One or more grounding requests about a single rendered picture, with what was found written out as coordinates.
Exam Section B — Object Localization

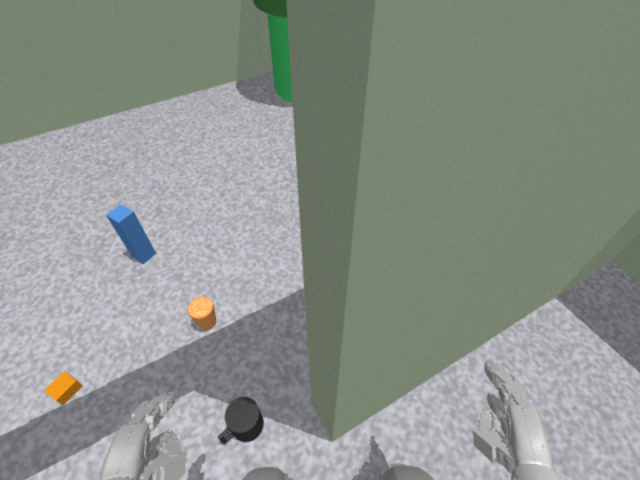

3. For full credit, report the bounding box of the right robot arm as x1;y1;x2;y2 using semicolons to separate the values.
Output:
511;464;563;480

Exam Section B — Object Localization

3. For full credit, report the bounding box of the right robot hand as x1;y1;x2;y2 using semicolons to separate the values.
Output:
473;362;554;474

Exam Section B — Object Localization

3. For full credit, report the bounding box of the left robot hand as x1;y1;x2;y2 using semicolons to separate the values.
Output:
99;392;187;480

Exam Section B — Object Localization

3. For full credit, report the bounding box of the potted plant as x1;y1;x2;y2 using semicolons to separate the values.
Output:
253;0;292;102

